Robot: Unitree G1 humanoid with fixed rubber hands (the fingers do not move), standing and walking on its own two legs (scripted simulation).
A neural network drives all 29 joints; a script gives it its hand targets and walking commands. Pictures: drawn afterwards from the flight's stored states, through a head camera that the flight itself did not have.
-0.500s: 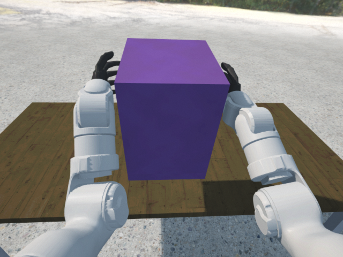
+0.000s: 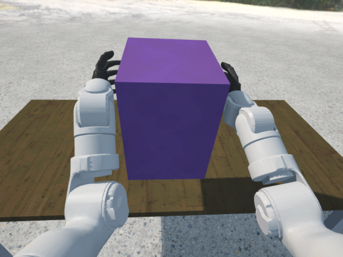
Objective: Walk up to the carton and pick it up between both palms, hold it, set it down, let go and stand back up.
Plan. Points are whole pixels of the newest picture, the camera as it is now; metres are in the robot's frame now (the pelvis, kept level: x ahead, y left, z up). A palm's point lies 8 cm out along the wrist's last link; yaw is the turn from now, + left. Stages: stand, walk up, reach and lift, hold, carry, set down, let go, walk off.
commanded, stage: hold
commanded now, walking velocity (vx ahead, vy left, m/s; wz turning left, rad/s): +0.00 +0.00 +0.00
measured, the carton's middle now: (167, 109) +0.38 +0.00 +0.22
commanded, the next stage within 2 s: none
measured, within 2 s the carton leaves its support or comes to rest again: neither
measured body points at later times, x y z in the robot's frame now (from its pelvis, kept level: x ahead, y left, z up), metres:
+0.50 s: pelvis -0.01 +0.00 +0.00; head -0.10 +0.03 +0.44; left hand +0.37 +0.14 +0.30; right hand +0.36 -0.14 +0.27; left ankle +0.02 +0.11 -0.75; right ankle +0.01 -0.11 -0.75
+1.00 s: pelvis +0.00 +0.00 +0.00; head -0.09 +0.03 +0.44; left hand +0.38 +0.14 +0.30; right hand +0.37 -0.14 +0.27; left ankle +0.02 +0.11 -0.75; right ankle +0.01 -0.11 -0.75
